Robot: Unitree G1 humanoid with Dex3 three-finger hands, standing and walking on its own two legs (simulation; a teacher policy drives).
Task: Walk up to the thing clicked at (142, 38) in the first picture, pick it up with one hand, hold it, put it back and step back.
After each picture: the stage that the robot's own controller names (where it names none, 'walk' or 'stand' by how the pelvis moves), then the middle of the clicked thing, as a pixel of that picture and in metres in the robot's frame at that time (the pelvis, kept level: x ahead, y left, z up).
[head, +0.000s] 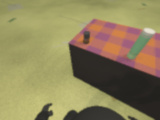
stand; (138, 45) +0.59 -0.34 +0.09
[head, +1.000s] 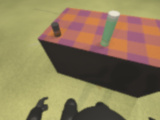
walk; (108, 31) +0.62 -0.08 +0.13
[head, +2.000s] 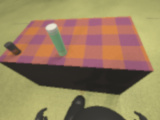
walk; (58, 42) +0.49 +0.29 +0.12
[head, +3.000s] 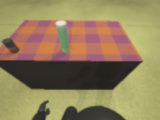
walk; (63, 38) +0.57 +0.20 +0.11
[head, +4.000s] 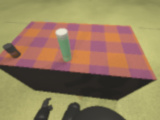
stand; (64, 47) +0.46 +0.22 +0.11
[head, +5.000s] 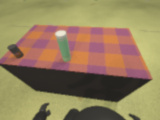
stand; (64, 47) +0.49 +0.23 +0.10
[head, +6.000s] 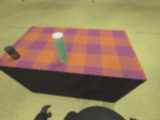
stand; (61, 49) +0.48 +0.25 +0.09
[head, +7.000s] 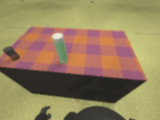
stand; (61, 50) +0.47 +0.25 +0.09
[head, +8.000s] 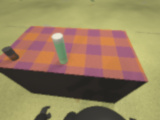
stand; (61, 50) +0.46 +0.25 +0.09
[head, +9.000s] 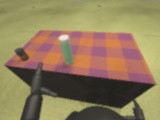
rise first; (67, 51) +0.47 +0.24 +0.10
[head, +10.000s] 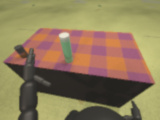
go down; (66, 49) +0.49 +0.23 +0.10
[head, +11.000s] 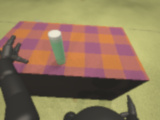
go down; (58, 49) +0.44 +0.22 +0.11
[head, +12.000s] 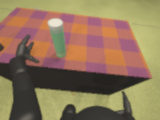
close in; (58, 41) +0.47 +0.22 +0.13
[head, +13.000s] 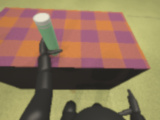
close; (49, 38) +0.47 +0.24 +0.15
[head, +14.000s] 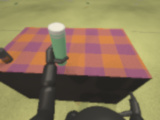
lift; (59, 48) +0.37 +0.19 +0.23
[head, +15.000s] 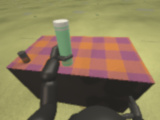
hold; (64, 45) +0.35 +0.18 +0.28
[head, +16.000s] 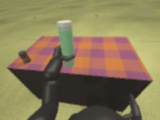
hold; (67, 46) +0.35 +0.16 +0.28
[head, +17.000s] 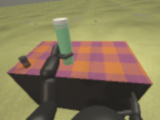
hold; (64, 44) +0.34 +0.16 +0.31
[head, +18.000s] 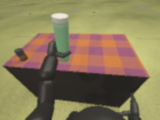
crouch; (62, 41) +0.35 +0.17 +0.29
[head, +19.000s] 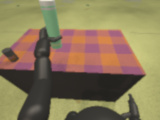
lower; (52, 27) +0.46 +0.23 +0.30
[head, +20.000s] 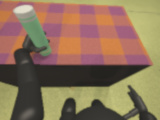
lower; (37, 35) +0.45 +0.28 +0.18
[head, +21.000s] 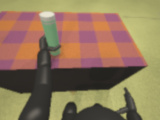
lower; (52, 36) +0.49 +0.23 +0.16
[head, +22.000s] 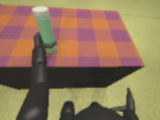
lower; (47, 33) +0.51 +0.24 +0.15
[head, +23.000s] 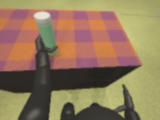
lower; (48, 37) +0.50 +0.22 +0.15
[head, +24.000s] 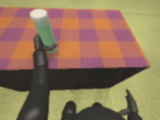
rest; (47, 35) +0.49 +0.24 +0.16
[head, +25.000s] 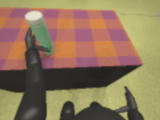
withdraw; (43, 37) +0.48 +0.25 +0.15
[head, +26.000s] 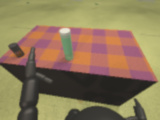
sink last; (67, 46) +0.49 +0.23 +0.13
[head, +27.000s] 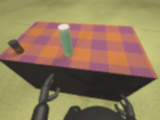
stand; (66, 42) +0.51 +0.23 +0.13
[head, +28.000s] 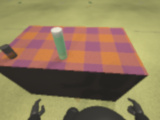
stand; (60, 45) +0.49 +0.26 +0.13
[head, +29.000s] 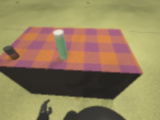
stand; (61, 46) +0.52 +0.25 +0.09
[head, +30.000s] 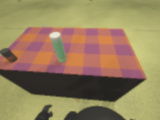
stand; (59, 49) +0.48 +0.26 +0.09
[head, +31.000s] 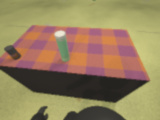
stand; (63, 48) +0.49 +0.23 +0.09
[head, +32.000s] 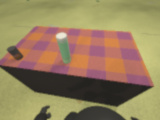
stand; (64, 49) +0.47 +0.23 +0.09
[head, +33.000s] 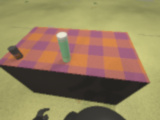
walk; (64, 48) +0.49 +0.25 +0.09
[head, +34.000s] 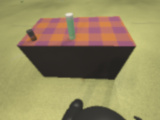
walk; (71, 27) +0.80 +0.27 +0.10
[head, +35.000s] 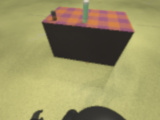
walk; (85, 12) +1.20 +0.14 +0.11
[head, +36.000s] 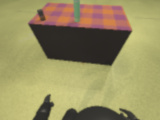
stand; (76, 10) +1.08 +0.18 +0.10
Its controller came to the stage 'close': yes
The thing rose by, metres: 0.23
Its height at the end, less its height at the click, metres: +0.00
